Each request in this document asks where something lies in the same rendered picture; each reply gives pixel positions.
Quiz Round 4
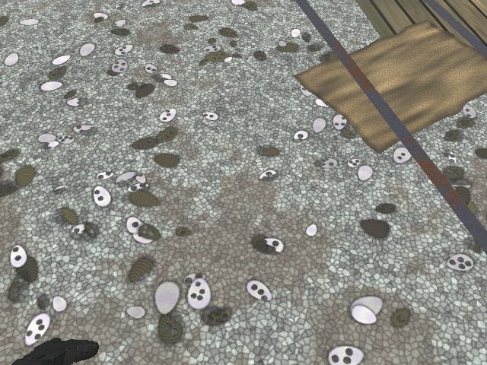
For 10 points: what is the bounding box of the left robot hand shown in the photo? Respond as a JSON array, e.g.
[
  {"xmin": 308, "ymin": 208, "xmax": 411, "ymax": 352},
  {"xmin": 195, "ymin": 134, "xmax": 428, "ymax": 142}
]
[{"xmin": 12, "ymin": 338, "xmax": 99, "ymax": 365}]

